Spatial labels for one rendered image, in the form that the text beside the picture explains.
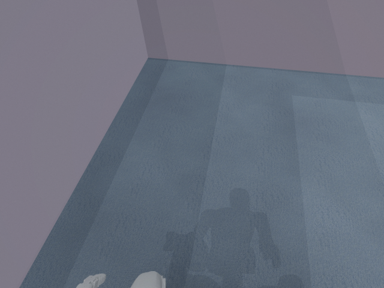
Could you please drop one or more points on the left robot hand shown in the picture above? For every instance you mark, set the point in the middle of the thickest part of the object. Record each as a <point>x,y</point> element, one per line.
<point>93,281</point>

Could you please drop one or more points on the left robot thigh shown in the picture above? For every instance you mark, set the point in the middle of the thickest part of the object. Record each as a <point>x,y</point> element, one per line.
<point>149,280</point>

